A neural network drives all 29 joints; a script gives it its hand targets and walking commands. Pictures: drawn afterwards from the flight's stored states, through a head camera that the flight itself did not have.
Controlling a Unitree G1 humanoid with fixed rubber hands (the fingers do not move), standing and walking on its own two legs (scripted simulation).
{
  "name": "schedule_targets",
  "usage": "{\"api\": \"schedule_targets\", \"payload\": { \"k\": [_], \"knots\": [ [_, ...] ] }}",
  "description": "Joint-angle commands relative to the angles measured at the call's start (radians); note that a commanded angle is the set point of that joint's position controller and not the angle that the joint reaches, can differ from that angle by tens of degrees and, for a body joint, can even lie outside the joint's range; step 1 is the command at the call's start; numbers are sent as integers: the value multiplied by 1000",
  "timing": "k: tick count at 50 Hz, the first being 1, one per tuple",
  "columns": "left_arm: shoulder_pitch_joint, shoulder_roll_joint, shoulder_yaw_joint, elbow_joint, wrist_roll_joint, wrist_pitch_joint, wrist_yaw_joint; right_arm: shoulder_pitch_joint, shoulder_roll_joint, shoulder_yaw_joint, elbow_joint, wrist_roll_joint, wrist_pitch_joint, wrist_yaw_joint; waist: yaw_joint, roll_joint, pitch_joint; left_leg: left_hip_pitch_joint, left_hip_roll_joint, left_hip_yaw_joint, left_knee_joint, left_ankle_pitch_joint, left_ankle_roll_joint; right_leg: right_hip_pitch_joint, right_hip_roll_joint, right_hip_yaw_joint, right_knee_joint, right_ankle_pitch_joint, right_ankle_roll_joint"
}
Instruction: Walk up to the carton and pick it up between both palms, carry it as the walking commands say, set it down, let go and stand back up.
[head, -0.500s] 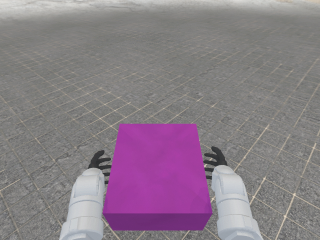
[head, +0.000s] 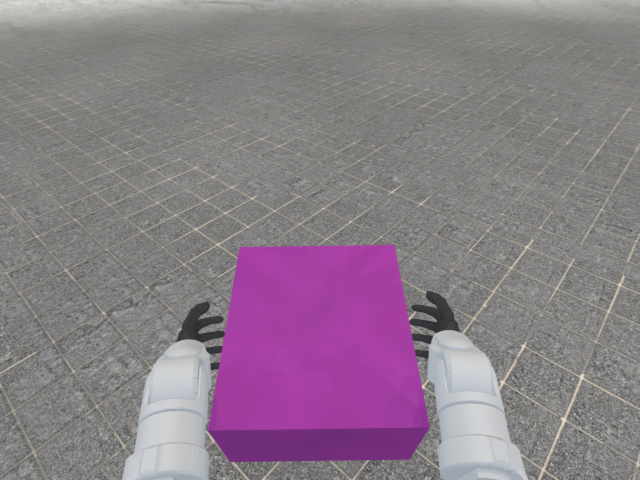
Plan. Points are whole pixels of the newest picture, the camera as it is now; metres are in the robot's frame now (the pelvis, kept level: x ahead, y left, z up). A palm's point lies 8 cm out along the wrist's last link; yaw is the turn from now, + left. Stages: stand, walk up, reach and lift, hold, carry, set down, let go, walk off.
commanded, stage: hold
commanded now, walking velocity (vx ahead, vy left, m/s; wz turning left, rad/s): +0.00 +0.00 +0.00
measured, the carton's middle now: (318, 345) +0.34 +0.00 -0.03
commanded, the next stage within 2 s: carry in 0.56 s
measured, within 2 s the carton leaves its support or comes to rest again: neither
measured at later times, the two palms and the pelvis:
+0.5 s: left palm (198, 351) +0.28 +0.16 +0.04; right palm (451, 340) +0.28 -0.18 +0.04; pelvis +0.00 -0.01 +0.00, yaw +0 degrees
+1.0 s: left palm (140, 364) +0.25 +0.22 +0.06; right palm (408, 333) +0.27 -0.11 +0.08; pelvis -0.02 +0.05 -0.02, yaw +2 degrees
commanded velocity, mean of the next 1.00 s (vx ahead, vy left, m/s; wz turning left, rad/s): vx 0.00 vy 0.10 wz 0.00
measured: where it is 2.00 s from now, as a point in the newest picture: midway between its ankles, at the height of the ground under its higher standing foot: outside the picture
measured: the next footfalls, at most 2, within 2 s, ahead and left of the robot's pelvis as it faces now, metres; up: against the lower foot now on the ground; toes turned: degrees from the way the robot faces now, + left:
right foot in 1.22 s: +0.02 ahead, -0.04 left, +0.00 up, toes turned -9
left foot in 1.54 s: -0.04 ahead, +0.29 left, +0.00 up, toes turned +9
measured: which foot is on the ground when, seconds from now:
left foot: down 0.00-1.00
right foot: down 0.00-0.94, up 0.96-1.00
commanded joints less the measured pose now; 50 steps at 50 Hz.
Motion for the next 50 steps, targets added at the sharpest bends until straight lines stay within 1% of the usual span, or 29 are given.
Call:
{"api": "schedule_targets", "payload": {
  "k": [1,2,3,5,7,8,11,12,13,15,20,22,23,24,26,27,28,30,32,34,36,38,40,42,44,46,47,49,50],
  "knots": [
    [-725,-986,-581,-124,-316,-98,-400,-647,931,587,-40,310,-51,425,-13,-46,-302,28,-2,12,-46,161,-13,103,28,-33,-5,169,2],
    [-759,-989,-595,-139,-318,-106,-397,-685,934,583,-40,321,-60,428,-3,14,-315,20,-3,16,-44,173,-22,98,31,-37,4,167,-6],
    [-722,-981,-551,-78,-298,-92,-393,-683,907,571,-7,314,-51,438,0,-33,-252,0,7,11,-55,110,-16,85,33,-43,0,115,-5],
    [-750,-988,-554,-56,-289,-94,-383,-655,905,519,66,302,-52,452,-7,41,-243,-20,19,9,-75,83,-26,76,34,-48,7,85,-13],
    [-758,-973,-533,-16,-268,-100,-381,-671,888,486,114,275,-54,462,-15,-15,-177,-31,28,-6,-95,15,-22,40,38,-58,0,28,-12],
    [-773,-958,-513,-11,-262,-95,-381,-651,898,481,142,276,-51,464,-12,5,-148,-54,35,1,-98,-33,-15,40,37,-56,9,20,-15],
    [-839,-997,-553,-64,-296,-112,-390,-658,937,475,145,289,-64,475,-14,67,-234,-57,35,2,-99,10,-18,103,38,-53,24,86,-18],
    [-831,-989,-568,-86,-302,-113,-389,-654,953,486,132,286,-68,468,-14,19,-284,-5,23,5,-77,48,-15,89,33,-46,18,101,-19],
    [-805,-986,-574,-91,-291,-111,-393,-674,950,493,83,300,-75,465,-9,87,-305,-18,13,13,-72,77,-22,117,28,-41,20,132,-17],
    [-778,-982,-563,-113,-313,-109,-397,-653,969,535,33,305,-64,454,-5,-25,-341,31,4,11,-48,190,-16,130,31,-38,1,197,-7],
    [-707,-957,-530,-120,-286,-93,-405,-664,1002,608,-55,324,-40,429,44,-38,-285,-4,-25,38,-49,186,0,159,15,-17,-13,249,21],
    [-731,-925,-526,-107,-293,-103,-412,-652,992,573,11,294,-32,428,20,-133,-262,-1,-11,24,-55,148,9,116,16,-22,-24,198,31],
    [-694,-934,-536,-86,-292,-99,-413,-621,983,577,6,304,-38,425,22,-82,-237,-11,-10,29,-57,175,1,131,15,-23,-25,239,25],
    [-698,-928,-534,-75,-291,-103,-418,-631,996,585,26,306,-40,428,44,-98,-241,-21,-14,33,-59,144,2,133,9,-20,-26,215,31],
    [-681,-956,-565,-113,-301,-105,-421,-617,981,611,-36,307,-49,421,23,-74,-316,47,-17,23,-46,226,-7,145,8,-9,-21,291,26],
    [-680,-940,-580,-141,-317,-103,-424,-559,1014,605,0,314,-40,418,26,-58,-299,13,-16,29,-42,219,-4,177,-3,7,-21,314,34],
    [-734,-1028,-617,-52,-351,-86,-409,-618,967,625,-6,305,-50,412,-3,-36,-174,-144,145,33,141,122,-24,-31,-211,34,94,270,-23],
    [-800,-1032,-678,-214,-425,-72,-402,-611,1016,683,-87,351,-25,401,-5,-76,-192,-197,94,62,204,-74,-12,-85,-267,144,34,107,-57],
    [-741,-1031,-705,-274,-438,-39,-380,-585,1007,688,-125,378,11,395,-3,-79,-233,-160,77,102,182,-154,-2,-176,-306,199,12,85,-70],
    [-830,-1021,-755,-451,-488,-18,-353,-597,1067,741,-202,450,40,390,-2,-78,-334,-121,89,109,152,-73,10,-126,-292,160,102,309,-66],
    [-791,-1032,-793,-551,-520,29,-325,-632,1084,818,-343,515,81,369,1,-171,-391,-168,104,127,205,7,11,-59,-288,108,185,555,-57],
    [-747,-1016,-838,-652,-538,78,-301,-552,1067,835,-410,524,129,350,6,-170,-463,-204,101,151,217,28,8,20,-290,67,266,673,-56],
    [-600,-1010,-838,-675,-533,131,-271,-575,1031,912,-582,583,173,317,11,-253,-479,-222,85,179,222,-30,16,28,-299,71,278,741,-59],
    [-501,-1016,-880,-760,-548,189,-240,-518,1005,952,-706,608,225,282,5,-212,-514,-222,100,176,239,85,24,21,-287,28,326,756,-45],
    [-429,-1015,-899,-801,-542,246,-206,-473,982,948,-783,608,276,253,3,-80,-524,-97,151,137,242,386,51,-123,-242,-38,376,536,-15],
    [-405,-986,-920,-882,-546,302,-170,-335,970,916,-762,593,334,236,-11,203,-505,154,296,-26,277,978,134,-438,-138,-145,408,-109,30],
    [-393,-965,-929,-919,-557,325,-159,-308,970,924,-775,593,358,222,-15,228,-498,182,328,-62,257,1031,178,-499,-111,-186,394,-302,41],
    [-478,-942,-960,-1025,-584,362,-139,-232,960,877,-756,568,405,210,-29,212,-436,162,322,-56,241,1031,187,-567,-107,-209,490,-369,44],
    [-429,-946,-943,-983,-578,385,-136,-260,933,874,-803,574,419,200,-26,168,-426,130,312,-65,219,957,173,-551,-104,-208,526,-351,49]
  ]
}}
